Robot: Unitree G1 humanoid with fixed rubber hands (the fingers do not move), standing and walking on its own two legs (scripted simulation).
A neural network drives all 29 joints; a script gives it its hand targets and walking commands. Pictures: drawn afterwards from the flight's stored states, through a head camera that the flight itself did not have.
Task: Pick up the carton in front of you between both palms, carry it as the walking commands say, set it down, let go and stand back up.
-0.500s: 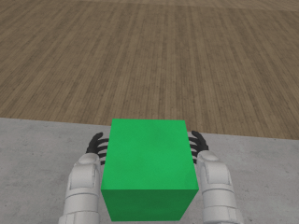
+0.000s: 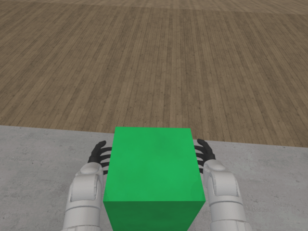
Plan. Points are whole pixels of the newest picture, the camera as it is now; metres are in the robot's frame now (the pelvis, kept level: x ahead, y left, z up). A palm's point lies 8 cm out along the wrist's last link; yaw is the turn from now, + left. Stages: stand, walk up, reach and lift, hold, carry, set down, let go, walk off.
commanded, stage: carry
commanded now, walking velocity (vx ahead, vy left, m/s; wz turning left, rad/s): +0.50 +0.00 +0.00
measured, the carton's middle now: (151, 182) +0.28 +0.00 -0.02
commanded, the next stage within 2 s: none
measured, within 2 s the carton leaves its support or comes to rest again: neither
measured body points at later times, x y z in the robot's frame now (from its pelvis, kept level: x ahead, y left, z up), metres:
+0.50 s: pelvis +0.17 +0.00 +0.00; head +0.16 -0.01 +0.45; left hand +0.44 +0.15 +0.07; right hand +0.44 -0.15 +0.07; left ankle +0.12 +0.09 -0.74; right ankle +0.12 -0.11 -0.69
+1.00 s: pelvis +0.47 -0.05 +0.01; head +0.49 -0.07 +0.46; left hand +0.75 +0.11 +0.09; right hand +0.77 -0.19 +0.08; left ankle +0.56 +0.10 -0.69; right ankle +0.41 -0.13 -0.74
